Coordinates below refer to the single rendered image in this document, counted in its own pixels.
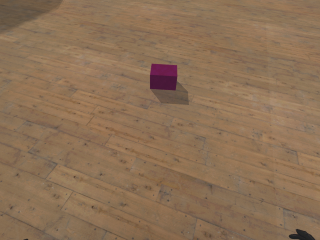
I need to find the right robot hand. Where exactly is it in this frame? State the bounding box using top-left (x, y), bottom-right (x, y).
top-left (289, 229), bottom-right (315, 240)

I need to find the carton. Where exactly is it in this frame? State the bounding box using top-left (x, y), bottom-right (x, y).
top-left (150, 63), bottom-right (178, 91)

